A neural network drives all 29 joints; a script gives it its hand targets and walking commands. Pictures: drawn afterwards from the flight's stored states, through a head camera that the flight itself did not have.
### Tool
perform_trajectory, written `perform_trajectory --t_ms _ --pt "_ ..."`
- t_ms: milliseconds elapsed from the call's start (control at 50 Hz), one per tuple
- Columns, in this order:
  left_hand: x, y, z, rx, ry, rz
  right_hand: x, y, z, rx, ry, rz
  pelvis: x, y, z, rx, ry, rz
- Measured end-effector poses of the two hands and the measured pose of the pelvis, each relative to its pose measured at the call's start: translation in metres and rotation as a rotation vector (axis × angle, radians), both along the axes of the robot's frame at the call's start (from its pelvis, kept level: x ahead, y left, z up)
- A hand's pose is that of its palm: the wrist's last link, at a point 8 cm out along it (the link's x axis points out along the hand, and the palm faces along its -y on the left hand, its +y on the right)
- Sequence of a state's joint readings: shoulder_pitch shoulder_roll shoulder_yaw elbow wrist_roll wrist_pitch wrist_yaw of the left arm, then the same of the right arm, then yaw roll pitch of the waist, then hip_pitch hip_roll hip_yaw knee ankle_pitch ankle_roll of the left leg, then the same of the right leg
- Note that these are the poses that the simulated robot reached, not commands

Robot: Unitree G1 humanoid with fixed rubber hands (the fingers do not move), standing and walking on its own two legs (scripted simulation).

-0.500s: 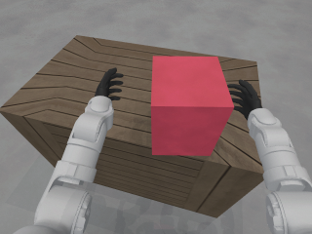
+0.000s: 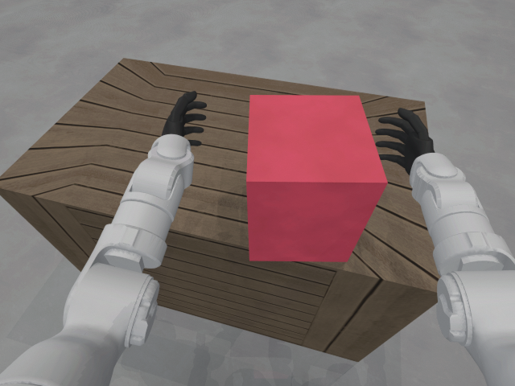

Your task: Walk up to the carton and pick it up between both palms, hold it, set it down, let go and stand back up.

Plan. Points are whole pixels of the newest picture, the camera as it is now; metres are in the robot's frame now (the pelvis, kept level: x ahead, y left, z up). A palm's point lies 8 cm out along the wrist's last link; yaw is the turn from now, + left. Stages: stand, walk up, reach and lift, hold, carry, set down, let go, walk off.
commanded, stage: reach and lift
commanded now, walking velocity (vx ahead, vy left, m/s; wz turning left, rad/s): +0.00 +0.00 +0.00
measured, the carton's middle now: (301, 182) +0.47 -0.07 +0.01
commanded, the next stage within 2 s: none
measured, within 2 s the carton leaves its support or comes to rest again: neither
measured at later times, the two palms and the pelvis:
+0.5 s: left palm (187, 179) +0.44 +0.14 +0.06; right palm (410, 193) +0.42 -0.25 +0.04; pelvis +0.01 -0.01 -0.01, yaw +0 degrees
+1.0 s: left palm (210, 189) +0.44 +0.11 +0.03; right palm (379, 189) +0.44 -0.21 +0.03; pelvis +0.01 +0.00 -0.01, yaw +0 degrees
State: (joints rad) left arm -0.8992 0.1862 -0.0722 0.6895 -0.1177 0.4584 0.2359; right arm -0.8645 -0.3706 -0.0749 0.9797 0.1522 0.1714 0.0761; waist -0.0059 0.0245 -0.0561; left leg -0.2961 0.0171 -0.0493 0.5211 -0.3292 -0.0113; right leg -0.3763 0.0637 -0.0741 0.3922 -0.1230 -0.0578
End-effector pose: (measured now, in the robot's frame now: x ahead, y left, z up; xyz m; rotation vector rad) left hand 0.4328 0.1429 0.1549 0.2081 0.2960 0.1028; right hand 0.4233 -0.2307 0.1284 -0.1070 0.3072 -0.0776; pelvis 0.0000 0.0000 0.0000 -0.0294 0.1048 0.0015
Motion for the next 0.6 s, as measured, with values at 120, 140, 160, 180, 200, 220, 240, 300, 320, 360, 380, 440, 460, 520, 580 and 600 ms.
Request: perform_trajectory --t_ms 120,140,160,180,200,220,240,300,320,360,380,440,460,520,580,600 --pt "0.000 0.006 -0.026 0.000 0.019 0.014 -0.003 -0.005 -0.017 0.000 0.018 -0.012 -0.001 -0.001 0.000 0.001 0.015 -0.001" --pt "0.000 0.006 -0.030 0.000 0.019 0.015 -0.003 -0.006 -0.019 -0.001 0.013 -0.013 -0.001 -0.001 0.000 0.002 0.021 -0.001" --pt "0.000 0.007 -0.034 -0.001 0.020 0.016 -0.003 -0.007 -0.022 -0.002 0.013 -0.014 -0.002 -0.001 0.000 0.003 0.027 -0.001" --pt "0.000 0.008 -0.040 -0.001 0.022 0.016 -0.004 -0.009 -0.025 -0.001 0.015 -0.016 -0.002 -0.002 -0.001 0.004 0.034 -0.001" --pt "0.000 0.008 -0.046 0.000 0.024 0.016 -0.004 -0.010 -0.029 0.000 0.019 -0.018 -0.002 -0.002 -0.001 0.005 0.041 -0.002" --pt "0.000 0.009 -0.051 0.000 0.022 0.016 -0.004 -0.011 -0.033 0.001 0.020 -0.019 -0.002 -0.002 -0.001 0.007 0.049 -0.002" --pt "-0.001 0.009 -0.055 0.000 0.016 0.015 -0.004 -0.011 -0.036 0.002 0.016 -0.019 -0.002 -0.003 -0.002 0.009 0.058 -0.003" --pt "-0.001 0.009 -0.067 -0.001 0.000 0.013 -0.003 -0.014 -0.047 0.004 0.012 -0.020 -0.002 -0.004 -0.003 0.014 0.083 -0.003" --pt "0.000 0.009 -0.071 0.001 0.001 0.013 -0.003 -0.015 -0.052 0.006 0.019 -0.022 -0.001 -0.005 -0.003 0.016 0.092 -0.003" --pt "0.000 0.009 -0.079 0.002 0.002 0.013 -0.004 -0.018 -0.063 0.010 0.041 -0.026 0.000 -0.006 -0.004 0.019 0.109 -0.003" --pt "0.001 0.008 -0.082 0.000 0.001 0.013 -0.004 -0.019 -0.069 0.012 0.052 -0.029 0.001 -0.007 -0.004 0.020 0.119 -0.003" --pt "0.004 0.005 -0.091 -0.006 -0.008 0.004 -0.004 -0.022 -0.082 0.015 0.053 -0.028 0.003 -0.010 -0.005 0.025 0.149 -0.003" --pt "0.005 0.004 -0.094 -0.008 -0.010 0.000 -0.003 -0.023 -0.085 0.016 0.053 -0.027 0.004 -0.010 -0.006 0.027 0.159 -0.003" --pt "0.009 -0.001 -0.102 -0.020 -0.015 -0.010 0.001 -0.025 -0.093 0.020 0.039 -0.023 0.007 -0.013 -0.007 0.033 0.193 -0.004" --pt "0.013 -0.008 -0.109 -0.027 -0.018 -0.026 0.007 -0.025 -0.098 0.021 0.019 -0.015 0.010 -0.015 -0.009 0.037 0.217 -0.004" --pt "0.015 -0.010 -0.111 -0.030 -0.021 -0.031 0.009 -0.025 -0.099 0.021 0.012 -0.013 0.010 -0.016 -0.009 0.037 0.225 -0.004"
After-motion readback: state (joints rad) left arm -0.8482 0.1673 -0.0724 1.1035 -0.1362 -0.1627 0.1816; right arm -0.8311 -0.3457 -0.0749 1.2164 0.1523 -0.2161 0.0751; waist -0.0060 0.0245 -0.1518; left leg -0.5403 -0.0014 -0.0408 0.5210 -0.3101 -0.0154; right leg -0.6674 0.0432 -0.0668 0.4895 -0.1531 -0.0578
